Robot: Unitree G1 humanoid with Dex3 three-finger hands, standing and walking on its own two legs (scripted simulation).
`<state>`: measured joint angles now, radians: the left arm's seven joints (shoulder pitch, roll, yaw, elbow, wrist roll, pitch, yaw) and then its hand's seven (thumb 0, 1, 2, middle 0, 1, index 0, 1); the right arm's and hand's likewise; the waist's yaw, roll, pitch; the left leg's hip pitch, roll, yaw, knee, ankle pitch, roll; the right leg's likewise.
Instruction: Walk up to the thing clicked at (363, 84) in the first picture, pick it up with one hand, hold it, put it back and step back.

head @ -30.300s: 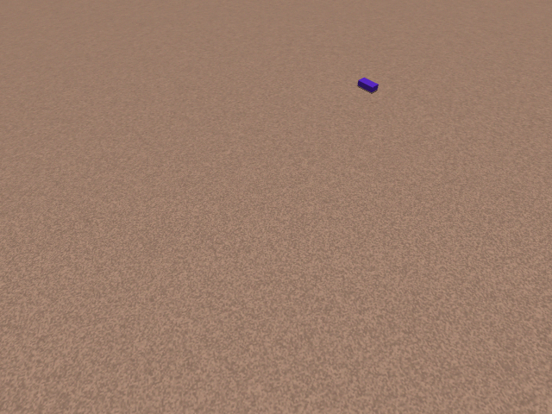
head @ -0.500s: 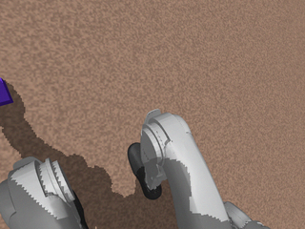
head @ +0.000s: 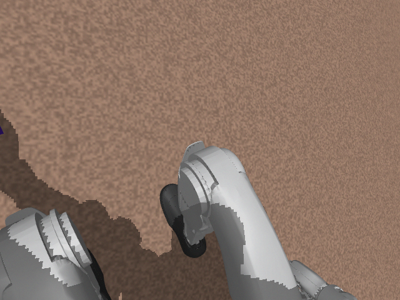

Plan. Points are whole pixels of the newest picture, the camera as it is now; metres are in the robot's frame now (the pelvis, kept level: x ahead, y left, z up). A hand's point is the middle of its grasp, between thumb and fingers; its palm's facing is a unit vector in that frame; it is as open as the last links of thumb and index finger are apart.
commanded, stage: open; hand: left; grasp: from above
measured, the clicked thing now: out of the picture +0.47 +0.29 -0.29
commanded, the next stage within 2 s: withdraw in 0.80 s
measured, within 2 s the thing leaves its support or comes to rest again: neither
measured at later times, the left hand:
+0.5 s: hand out of the picture +0.47 +0.28 -0.26, palm faces -0.45 -0.14 -0.88, open 12.3 cm
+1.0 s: hand out of the picture +0.47 +0.28 -0.25, palm faces -0.45 -0.14 -0.88, open 13.3 cm
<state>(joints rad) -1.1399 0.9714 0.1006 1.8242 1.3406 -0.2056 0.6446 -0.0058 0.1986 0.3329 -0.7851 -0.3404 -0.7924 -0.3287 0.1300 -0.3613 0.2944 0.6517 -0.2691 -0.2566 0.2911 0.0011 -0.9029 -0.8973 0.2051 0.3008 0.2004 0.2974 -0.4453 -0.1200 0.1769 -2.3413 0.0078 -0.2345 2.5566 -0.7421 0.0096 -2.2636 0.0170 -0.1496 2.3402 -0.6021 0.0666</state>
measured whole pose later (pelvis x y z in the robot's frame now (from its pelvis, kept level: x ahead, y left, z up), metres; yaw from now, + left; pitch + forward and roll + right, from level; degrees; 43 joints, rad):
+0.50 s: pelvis +0.00 +0.00 +0.01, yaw -1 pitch +29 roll -15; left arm -1.14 0.98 0.08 1.78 1.31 -0.19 0.63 0.00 -0.20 0.74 -0.35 -0.72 -0.35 -0.72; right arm 0.14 -0.36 0.30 0.63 -0.26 -0.26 0.29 0.00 -0.90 -0.90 0.21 0.30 0.20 0.30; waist -0.45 -0.13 0.19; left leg -2.34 0.01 -0.24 2.54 -0.74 0.01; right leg -2.25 0.02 -0.16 2.32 -0.61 0.07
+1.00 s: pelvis +0.00 +0.00 +0.01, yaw -1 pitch +30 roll -15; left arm -1.14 0.99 0.08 1.78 1.31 -0.19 0.64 0.00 -0.36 0.89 -0.18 -0.91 -0.19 -0.90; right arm 0.14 -0.36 0.31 0.62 -0.26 -0.25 0.28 0.00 -0.90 -0.90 0.21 0.30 0.20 0.30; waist -0.45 -0.13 0.19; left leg -2.33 0.01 -0.24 2.52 -0.74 0.01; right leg -2.25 0.02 -0.16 2.30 -0.60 0.07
